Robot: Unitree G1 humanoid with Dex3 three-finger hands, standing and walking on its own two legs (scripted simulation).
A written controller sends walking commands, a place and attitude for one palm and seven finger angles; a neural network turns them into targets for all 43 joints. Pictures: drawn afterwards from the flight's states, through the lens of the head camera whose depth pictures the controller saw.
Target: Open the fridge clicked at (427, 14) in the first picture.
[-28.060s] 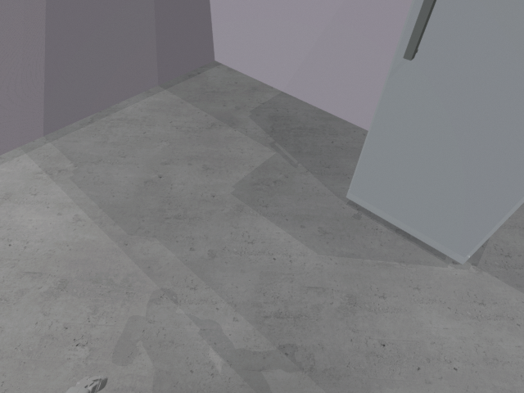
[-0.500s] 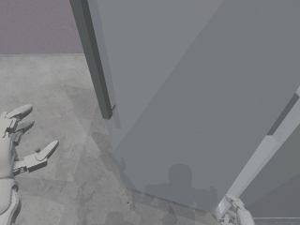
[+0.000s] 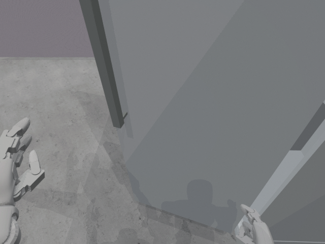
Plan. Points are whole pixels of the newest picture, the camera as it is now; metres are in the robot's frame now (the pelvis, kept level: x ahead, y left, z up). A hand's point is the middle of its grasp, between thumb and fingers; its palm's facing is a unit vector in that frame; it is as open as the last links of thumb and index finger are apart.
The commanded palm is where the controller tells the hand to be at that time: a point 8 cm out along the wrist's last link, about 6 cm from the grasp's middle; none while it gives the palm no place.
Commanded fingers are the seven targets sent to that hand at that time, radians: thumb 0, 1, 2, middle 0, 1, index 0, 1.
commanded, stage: draw the hand back to the body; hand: left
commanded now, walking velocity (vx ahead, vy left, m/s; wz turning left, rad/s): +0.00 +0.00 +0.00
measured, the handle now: (108, 57) +0.47 +0.21 +0.25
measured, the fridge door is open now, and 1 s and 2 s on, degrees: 73 73 73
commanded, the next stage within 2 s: step back with the hand held close in 0.04 s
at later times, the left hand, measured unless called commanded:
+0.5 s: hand (33, 176) +0.18 +0.28 +0.14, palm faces +0.32 -0.83 -0.47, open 7.4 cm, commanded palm +0.12 +0.33 +0.17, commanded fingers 0.00 0.90 0.90 -0.20 -0.30 -0.20 -0.30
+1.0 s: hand out of the picture +0.06 +0.31 +0.16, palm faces +0.51 -0.75 -0.43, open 7.4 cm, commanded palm -0.02 +0.34 +0.17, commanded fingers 0.00 0.90 0.90 -0.20 -0.30 -0.20 -0.30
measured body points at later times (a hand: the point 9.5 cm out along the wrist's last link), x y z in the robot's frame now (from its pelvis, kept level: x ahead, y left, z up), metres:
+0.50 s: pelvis -0.03 +0.03 +0.00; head -0.02 +0.04 +0.44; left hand +0.16 +0.32 +0.17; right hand +0.15 -0.21 -0.07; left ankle +0.01 +0.13 -0.74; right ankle -0.02 -0.12 -0.74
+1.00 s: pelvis -0.13 +0.03 -0.03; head -0.12 +0.06 +0.42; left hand +0.03 +0.34 +0.19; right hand +0.05 -0.19 -0.09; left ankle +0.00 +0.13 -0.74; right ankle -0.02 -0.11 -0.74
